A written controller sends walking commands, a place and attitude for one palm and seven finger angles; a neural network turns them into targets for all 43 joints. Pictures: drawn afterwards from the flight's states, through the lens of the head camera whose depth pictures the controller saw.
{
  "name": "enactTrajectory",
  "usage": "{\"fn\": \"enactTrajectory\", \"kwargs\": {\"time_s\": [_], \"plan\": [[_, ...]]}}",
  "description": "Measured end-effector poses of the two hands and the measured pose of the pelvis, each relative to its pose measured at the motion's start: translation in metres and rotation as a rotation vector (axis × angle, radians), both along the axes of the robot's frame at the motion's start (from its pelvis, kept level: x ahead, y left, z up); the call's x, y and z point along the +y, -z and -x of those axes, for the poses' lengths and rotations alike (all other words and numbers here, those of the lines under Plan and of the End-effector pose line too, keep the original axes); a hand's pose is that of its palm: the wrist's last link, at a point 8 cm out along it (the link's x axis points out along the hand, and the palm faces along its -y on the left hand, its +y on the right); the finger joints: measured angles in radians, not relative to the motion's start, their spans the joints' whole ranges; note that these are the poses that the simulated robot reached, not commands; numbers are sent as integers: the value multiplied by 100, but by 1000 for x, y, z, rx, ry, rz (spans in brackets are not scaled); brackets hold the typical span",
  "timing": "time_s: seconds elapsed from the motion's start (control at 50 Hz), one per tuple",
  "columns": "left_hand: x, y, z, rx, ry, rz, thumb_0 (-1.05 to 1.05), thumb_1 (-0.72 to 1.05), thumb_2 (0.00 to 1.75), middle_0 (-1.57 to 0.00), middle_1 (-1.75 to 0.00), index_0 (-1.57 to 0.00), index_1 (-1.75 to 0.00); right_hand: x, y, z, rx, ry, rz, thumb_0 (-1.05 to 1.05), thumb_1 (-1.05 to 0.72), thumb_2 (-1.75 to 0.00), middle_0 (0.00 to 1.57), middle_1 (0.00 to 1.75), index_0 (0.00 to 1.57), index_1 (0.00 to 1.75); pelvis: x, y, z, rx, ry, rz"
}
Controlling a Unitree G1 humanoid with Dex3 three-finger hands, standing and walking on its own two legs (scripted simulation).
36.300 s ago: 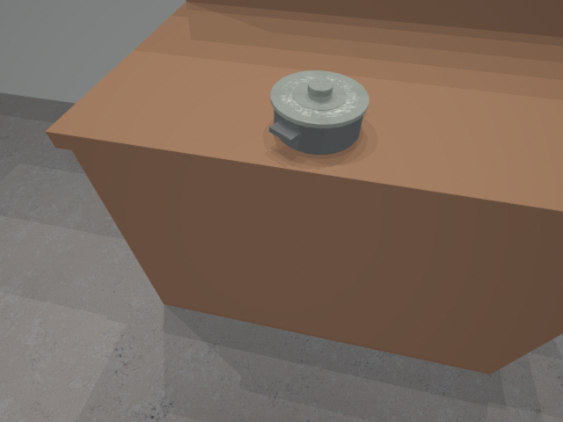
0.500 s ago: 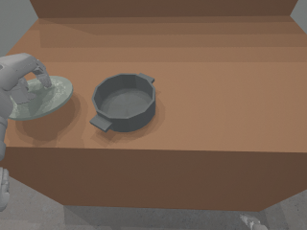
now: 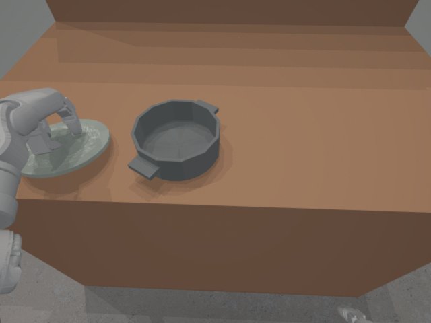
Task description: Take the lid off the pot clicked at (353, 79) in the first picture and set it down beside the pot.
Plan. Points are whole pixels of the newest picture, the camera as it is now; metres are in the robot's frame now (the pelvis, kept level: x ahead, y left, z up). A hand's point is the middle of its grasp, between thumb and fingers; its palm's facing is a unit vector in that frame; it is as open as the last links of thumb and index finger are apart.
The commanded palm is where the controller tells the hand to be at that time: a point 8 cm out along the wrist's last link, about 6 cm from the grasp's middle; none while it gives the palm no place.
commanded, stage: lower the lid onto the table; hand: left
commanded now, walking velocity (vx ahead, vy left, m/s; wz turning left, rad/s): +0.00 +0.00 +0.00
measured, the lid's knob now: (59, 137) +0.43 +0.31 +0.10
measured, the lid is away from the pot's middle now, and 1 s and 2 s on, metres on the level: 0.23 0.23 0.23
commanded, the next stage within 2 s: open the fingers wide in 0.38 s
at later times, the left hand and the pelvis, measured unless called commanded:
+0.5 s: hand (51, 131) +0.43 +0.31 +0.12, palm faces -0.44 -0.13 -0.89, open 7.6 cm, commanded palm +0.43 +0.32 +0.18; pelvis +0.00 +0.00 -0.01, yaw -1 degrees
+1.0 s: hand (50, 133) +0.43 +0.32 +0.12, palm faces -0.39 -0.08 -0.92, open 8.1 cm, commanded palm +0.44 +0.32 +0.18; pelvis -0.01 +0.01 -0.01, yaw -2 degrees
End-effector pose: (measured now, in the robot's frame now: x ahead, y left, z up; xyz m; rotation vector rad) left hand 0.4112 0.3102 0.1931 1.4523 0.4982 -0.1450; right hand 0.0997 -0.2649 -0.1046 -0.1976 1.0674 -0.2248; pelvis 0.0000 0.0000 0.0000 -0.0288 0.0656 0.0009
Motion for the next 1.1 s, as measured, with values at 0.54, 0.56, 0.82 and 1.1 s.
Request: {"fn": "enactTrajectory", "kwargs": {"time_s": [0.54,0.56,0.82,1.1], "plan": [[5,11,-23,43,20,-13,-1,2,107,-90,-73,-88,-68,-7,11,49,116,107,10,1,-91,-90,20,30,21,30,3,7,-2,54,31,4],[5,12,-22,34,38,-18,-1,2,108,-90,-73,-87,-68,-6,11,49,119,111,11,1,-91,-90,20,30,21,30,3,7,-2,57,35,4],[8,13,-15,-11,93,-5,-5,7,109,-84,-76,-80,-70,0,15,45,146,99,6,1,-91,-90,20,30,21,30,5,11,5,71,30,9],[7,14,-19,-8,88,-26,-1,6,102,-76,-77,-69,-70,2,14,52,145,116,12,1,-91,-90,20,30,21,30,7,11,7,72,34,10]]}}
